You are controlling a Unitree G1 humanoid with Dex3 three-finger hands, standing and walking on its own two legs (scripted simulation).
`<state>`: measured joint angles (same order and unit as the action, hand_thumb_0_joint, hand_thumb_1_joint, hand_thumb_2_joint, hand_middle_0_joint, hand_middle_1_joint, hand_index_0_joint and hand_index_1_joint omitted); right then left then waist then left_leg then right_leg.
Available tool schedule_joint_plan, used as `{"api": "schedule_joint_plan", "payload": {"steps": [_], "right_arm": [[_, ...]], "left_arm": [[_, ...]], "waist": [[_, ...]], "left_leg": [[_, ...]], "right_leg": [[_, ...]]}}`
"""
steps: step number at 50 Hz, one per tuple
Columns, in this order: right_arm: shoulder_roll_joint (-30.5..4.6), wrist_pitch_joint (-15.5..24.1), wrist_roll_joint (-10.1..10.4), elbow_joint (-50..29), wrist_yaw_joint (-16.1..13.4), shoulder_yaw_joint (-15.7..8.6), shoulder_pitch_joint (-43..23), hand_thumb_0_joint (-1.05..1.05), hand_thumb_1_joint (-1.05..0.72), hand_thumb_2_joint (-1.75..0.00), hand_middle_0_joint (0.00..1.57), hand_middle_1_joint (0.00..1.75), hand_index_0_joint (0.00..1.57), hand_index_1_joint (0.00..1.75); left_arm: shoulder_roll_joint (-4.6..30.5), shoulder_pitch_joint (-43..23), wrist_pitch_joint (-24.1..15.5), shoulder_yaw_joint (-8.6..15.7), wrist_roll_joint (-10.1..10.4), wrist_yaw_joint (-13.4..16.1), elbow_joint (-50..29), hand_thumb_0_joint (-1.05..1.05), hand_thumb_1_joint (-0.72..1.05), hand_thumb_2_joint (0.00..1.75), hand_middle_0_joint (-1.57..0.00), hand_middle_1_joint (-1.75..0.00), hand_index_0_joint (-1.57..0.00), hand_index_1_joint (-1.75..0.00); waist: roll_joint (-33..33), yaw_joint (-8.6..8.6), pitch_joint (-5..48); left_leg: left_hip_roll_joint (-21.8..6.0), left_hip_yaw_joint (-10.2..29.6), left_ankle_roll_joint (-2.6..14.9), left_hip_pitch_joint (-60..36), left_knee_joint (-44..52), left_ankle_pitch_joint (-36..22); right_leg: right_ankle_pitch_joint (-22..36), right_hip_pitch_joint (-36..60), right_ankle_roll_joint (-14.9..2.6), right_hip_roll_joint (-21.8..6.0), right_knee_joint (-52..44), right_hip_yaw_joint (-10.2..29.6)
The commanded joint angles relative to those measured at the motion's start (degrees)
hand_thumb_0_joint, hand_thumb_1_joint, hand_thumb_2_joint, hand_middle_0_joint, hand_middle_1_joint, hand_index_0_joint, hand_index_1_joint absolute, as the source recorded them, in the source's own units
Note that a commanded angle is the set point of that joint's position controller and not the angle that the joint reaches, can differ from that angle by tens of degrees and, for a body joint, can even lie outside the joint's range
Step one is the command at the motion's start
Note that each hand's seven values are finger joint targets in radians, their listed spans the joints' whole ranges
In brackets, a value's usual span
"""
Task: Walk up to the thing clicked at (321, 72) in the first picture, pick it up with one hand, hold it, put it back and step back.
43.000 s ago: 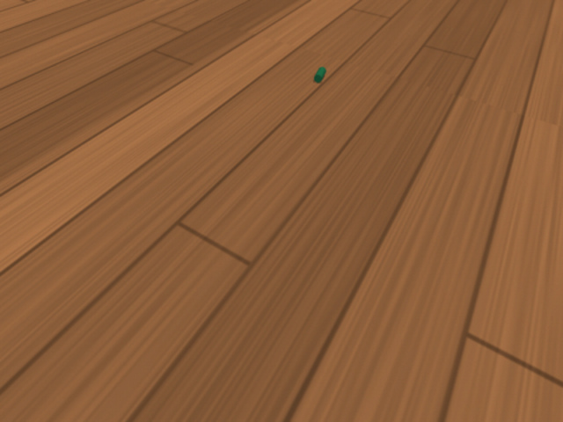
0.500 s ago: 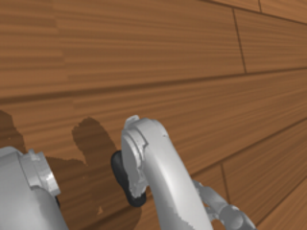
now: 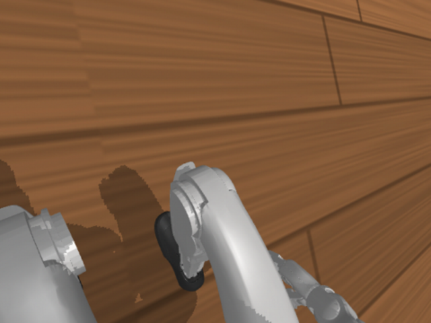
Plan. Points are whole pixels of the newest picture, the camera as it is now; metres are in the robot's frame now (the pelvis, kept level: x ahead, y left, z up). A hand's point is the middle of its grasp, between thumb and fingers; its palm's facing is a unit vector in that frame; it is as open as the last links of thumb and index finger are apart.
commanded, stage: open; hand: left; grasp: from above
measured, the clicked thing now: out of the picture +0.44 +0.40 -0.28
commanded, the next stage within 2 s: withdraw in 0.30 s
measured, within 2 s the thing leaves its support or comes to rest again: neither
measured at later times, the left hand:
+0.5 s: hand out of the picture +0.43 +0.38 -0.24, palm faces -0.41 -0.19 -0.89, open 13.9 cm
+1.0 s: hand out of the picture +0.42 +0.41 -0.08, palm faces -0.43 -0.14 -0.89, open 13.9 cm
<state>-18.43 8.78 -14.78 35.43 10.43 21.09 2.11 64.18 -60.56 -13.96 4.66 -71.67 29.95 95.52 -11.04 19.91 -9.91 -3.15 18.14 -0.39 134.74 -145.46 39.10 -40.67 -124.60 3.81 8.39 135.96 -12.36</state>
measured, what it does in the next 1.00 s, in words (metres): stands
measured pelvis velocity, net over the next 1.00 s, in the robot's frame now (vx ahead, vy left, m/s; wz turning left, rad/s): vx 0.00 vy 0.00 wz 0.10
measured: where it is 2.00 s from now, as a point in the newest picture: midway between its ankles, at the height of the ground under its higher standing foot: (134, 288)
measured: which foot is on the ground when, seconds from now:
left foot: down 0.00-1.00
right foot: down 0.00-1.00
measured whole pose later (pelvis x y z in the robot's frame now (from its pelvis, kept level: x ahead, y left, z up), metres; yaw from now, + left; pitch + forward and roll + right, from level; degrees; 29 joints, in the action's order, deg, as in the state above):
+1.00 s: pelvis +0.00 +0.00 +0.05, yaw +6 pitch +32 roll -12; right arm -16.4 -1.1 -5.5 34.4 8.0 8.8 7.2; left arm 49.5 -53.1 -4.7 -1.0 -62.1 5.6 65.7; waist -0.7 11.6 1.9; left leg -2.5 11.3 0.5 130.7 -133.9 36.5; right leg -40.7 -121.4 2.6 5.2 128.5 -7.7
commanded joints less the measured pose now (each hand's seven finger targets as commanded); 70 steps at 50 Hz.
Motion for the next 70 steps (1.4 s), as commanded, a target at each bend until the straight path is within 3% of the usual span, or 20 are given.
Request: {"api": "schedule_joint_plan", "payload": {"steps": [1,11,20,21,25,29,33,34,39,41,43,45,48,52,55,58,61,64,68,70], "right_arm": [[-19.2,-0.2,0.4,0.0,-1.1,-5.6,8.5,0.0,-0.89,-0.9,0.2,0.3,0.2,0.3],[-19.1,0.1,0.5,0.1,-1.1,-5.3,8.9,0.0,-0.89,-0.9,0.2,0.3,0.2,0.3],[-19.0,-0.1,0.2,0.0,-1.3,-5.1,8.7,0.0,-0.89,-0.9,0.2,0.3,0.2,0.3],[-19.4,-0.1,0.3,-0.2,-1.3,-5.0,8.7,0.0,-0.9,-0.89,0.2,0.3,0.2,0.3],[-19.3,-0.3,0.4,-0.4,-1.3,-5.5,8.2,0.0,-0.9,-0.9,0.2,0.3,0.2,0.3],[-18.7,-0.8,0.7,-0.5,-1.0,-7.5,8.5,0.0,-0.9,-0.9,0.2,0.3,0.2,0.3],[-17.6,-1.6,2.1,-0.3,-0.2,-10.2,10.1,0.0,-0.9,-0.9,0.2,0.3,0.2,0.3],[-16.9,-2.0,2.7,-0.2,0.0,-11.1,10.3,0.0,-0.9,-0.9,0.2,0.3,0.2,0.3],[-15.8,-4.8,6.4,-1.2,-0.1,-15.4,13.5,0.0,-0.9,-0.9,0.2,0.3,0.2,0.3],[-15.4,-6.3,7.6,-1.2,-0.7,-16.7,15.1,0.0,-0.9,-0.9,0.2,0.3,0.2,0.3],[-15.1,-7.9,8.6,-1.4,-1.7,-17.6,16.3,0.0,-0.89,-0.9,0.2,0.3,0.2,0.3],[-14.5,-9.2,9.2,-1.4,-2.7,-18.1,17.3,0.0,-0.89,-0.9,0.2,0.3,0.2,0.3],[-13.6,-10.6,10.0,-1.7,-4.4,-18.1,17.4,0.0,-0.88,-0.89,0.2,0.3,0.2,0.3],[-12.1,-11.5,10.1,-1.9,-5.9,-16.8,16.5,0.0,-0.89,-0.89,0.2,0.3,0.2,0.3],[-11.4,-11.4,9.6,-1.7,-6.3,-15.8,15.5,0.0,-0.89,-0.89,0.2,0.3,0.2,0.3],[-11.7,-11.1,8.6,-1.1,-6.4,-14.7,15.2,0.0,-0.89,-0.89,0.2,0.3,0.2,0.3],[-12.4,-10.8,7.5,-0.7,-6.4,-13.3,15.1,0.0,-0.89,-0.89,0.2,0.3,0.2,0.3],[-14.0,-10.7,6.5,-0.7,-6.4,-12.8,15.0,0.0,-0.89,-0.89,0.2,0.3,0.2,0.3],[-14.6,-10.8,5.6,-0.9,-6.2,-12.3,16.1,0.0,-0.89,-0.89,0.2,0.3,0.2,0.3],[-15.1,-10.4,5.5,-1.4,-6.1,-12.8,16.2,0.0,-0.88,-0.89,0.2,0.3,0.2,0.3]], "left_arm": [[13.7,-13.3,-0.4,0.7,0.9,1.9,-7.6,0.0,-0.36,0.83,-0.2,-0.9,-0.22,-0.88],[13.7,-13.6,-1.0,0.7,1.0,1.7,-6.4,0.0,-0.47,0.92,-0.11,-0.99,-0.12,-0.98],[14.3,-12.7,-0.9,0.8,1.0,1.9,-5.9,0.0,-0.51,0.96,-0.07,-1.02,-0.08,-1.01],[15.5,-14.4,-1.1,1.1,0.9,1.9,-8.0,0.0,-0.49,0.96,-0.07,-1.02,-0.09,-1.0],[18.1,-14.1,-0.8,3.5,0.6,2.1,-12.7,0.0,-0.49,0.95,-0.08,-0.99,-0.1,-0.98],[17.1,-13.3,1.4,4.5,0.9,0.4,-18.2,0.0,-0.5,0.96,-0.07,-0.99,-0.09,-0.98],[13.7,-11.0,4.0,4.6,2.6,-3.3,-25.1,0.0,-0.51,0.96,-0.07,-0.99,-0.08,-0.98],[11.1,-9.9,4.8,3.2,2.9,-4.9,-25.5,0.0,-0.51,0.97,-0.07,-0.99,-0.08,-0.98],[5.7,-10.2,7.8,1.3,6.1,-13.3,-36.3,0.0,-0.5,0.97,-0.07,-0.98,-0.08,-0.97],[0.1,-10.4,8.8,-1.9,7.9,-17.1,-36.5,0.0,-0.5,0.97,-0.08,-0.98,-0.08,-0.97],[-2.1,-9.7,9.3,-3.8,8.9,-20.3,-36.6,0.0,-0.49,0.96,-0.09,-0.97,-0.09,-0.96],[-1.9,-8.5,9.4,-3.5,9.6,-22.5,-38.3,0.0,-0.47,0.96,-0.09,-0.96,-0.09,-0.96],[-4.3,-8.5,8.8,-4.5,10.2,-24.4,-39.0,0.0,-0.45,0.95,-0.1,-0.96,-0.1,-0.95],[-2.8,-9.7,7.0,-3.7,9.6,-23.9,-36.0,0.0,-0.45,0.94,-0.11,-0.95,-0.12,-0.95],[-1.2,-11.1,4.9,-2.7,8.2,-21.7,-30.9,0.0,-0.47,0.96,-0.1,-0.96,-0.1,-0.96],[2.1,-16.7,2.6,-1.6,5.5,-19.2,-29.0,0.0,-0.45,0.94,-0.12,-0.95,-0.12,-0.94],[1.7,-17.6,0.8,-2.3,3.9,-16.6,-23.1,0.0,-0.46,0.94,-0.11,-0.96,-0.12,-0.95],[7.7,-22.0,-0.1,0.1,1.6,-14.4,-22.9,0.0,-0.46,0.94,-0.12,-0.96,-0.13,-0.95],[11.4,-23.7,0.2,2.3,0.7,-12.6,-22.8,0.0,-0.44,0.92,-0.14,-0.94,-0.15,-0.93],[12.5,-22.2,1.1,3.6,0.4,-12.9,-24.9,0.0,-0.35,0.89,-0.23,-0.85,-0.22,-0.84]], "waist": [[35.6,1.73,35.7],[33.9,2.52,34.3],[33.2,2.11,35.1],[34.1,2.22,36.2],[38.4,-0.14,40.6],[42.3,-1.85,43.9],[44.1,-3.95,46.2],[43.3,-4.26,45.9],[39.6,-5.93,49.4],[35.5,-4.3,47.3],[30.2,-4.14,45.2],[29.0,-5.35,45.4],[26.9,-5.06,44.3],[24.8,-5.44,43.1],[24.8,-5.47,41.1],[27.7,-4.37,42.7],[28.0,-2.67,40.7],[33.1,-3.27,45.6],[35.8,-3.22,47.7],[38.8,-4.55,50.5]], "left_leg": [[-2.8,-5.3,0.14,-31.6,15.2,-11.4],[-2.8,-5.5,0.41,-29.9,14.3,-10.9],[-3.0,-5.9,0.74,-29.9,13.9,-10.8],[-2.9,-5.8,0.71,-30.6,13.8,-11.5],[-2.9,-6.1,0.14,-34.0,14.4,-14.5],[-2.7,-6.9,-0.16,-36.0,15.2,-15.5],[-2.0,-8.1,-0.16,-35.7,16.2,-16.1],[-2.0,-8.3,-0.07,-35.0,16.5,-15.2],[-0.9,-9.4,0.47,-34.7,20.6,-11.6],[-0.8,-9.4,0.76,-34.1,22.7,-9.7],[-0.5,-9.8,1.38,-31.4,23.3,-7.5],[-0.1,-10.0,1.38,-32.6,24.8,-8.2],[0.4,-10.1,1.61,-32.8,26.0,-8.5],[0.7,-11.4,2.16,-31.0,25.5,-9.9],[0.9,-11.7,2.04,-29.1,25.6,-6.8],[0.8,-11.2,1.73,-30.9,25.2,-6.0],[0.9,-11.1,1.65,-29.7,23.7,-5.3],[0.8,-11.1,1.27,-33.3,22.7,-7.1],[0.5,-11.3,1.1,-34.0,21.6,-8.2],[0.4,-11.0,0.89,-37.6,21.8,-10.2]], "right_leg": [[16.7,16.1,-4.7,0.9,-11.3,-5.7],[16.3,15.6,-4.62,0.9,-11.5,-5.6],[16.3,17.3,-4.54,1.2,-12.1,-5.0],[17.0,17.4,-4.45,1.1,-11.9,-5.2],[18.8,18.1,-4.76,0.9,-11.1,-5.0],[19.1,17.0,-4.98,0.8,-11.2,-4.7],[19.0,15.1,-5.28,0.3,-11.4,-3.6],[18.1,13.9,-5.39,0.3,-11.6,-3.2],[15.3,15.1,-5.69,-0.6,-15.1,-1.0],[13.9,15.5,-5.86,-0.7,-17.5,-0.6],[11.6,15.6,-6.12,-0.7,-20.2,0.4],[11.6,17.0,-6.33,-1.2,-20.9,1.1],[11.8,16.9,-6.35,-1.7,-21.9,1.4],[13.0,17.5,-5.98,-1.9,-22.4,2.5],[9.1,16.2,-6.19,-2.0,-22.2,3.2],[8.3,14.5,-6.24,-1.9,-20.5,2.7],[7.8,12.9,-6.15,-2.0,-19.3,2.4],[9.4,12.7,-6.18,-2.1,-17.6,1.7],[10.4,13.9,-6.03,-2.0,-16.8,1.4],[12.3,12.9,-6.1,-2.4,-15.6,0.3]]}}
